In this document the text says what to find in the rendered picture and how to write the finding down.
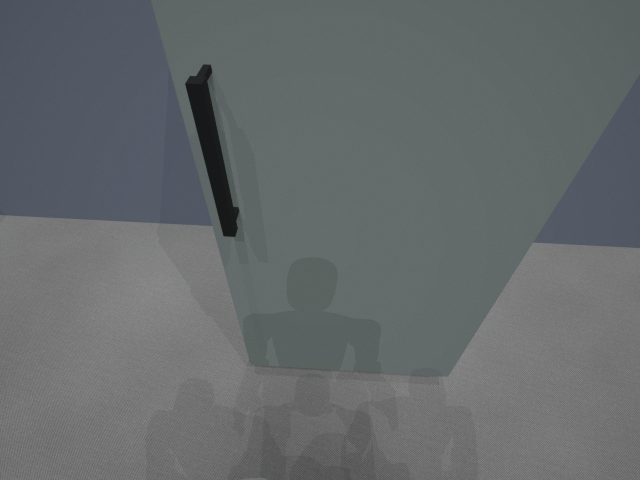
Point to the handle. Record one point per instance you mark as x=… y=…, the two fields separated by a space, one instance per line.
x=201 y=105

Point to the fridge door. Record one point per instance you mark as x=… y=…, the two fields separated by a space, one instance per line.
x=392 y=160

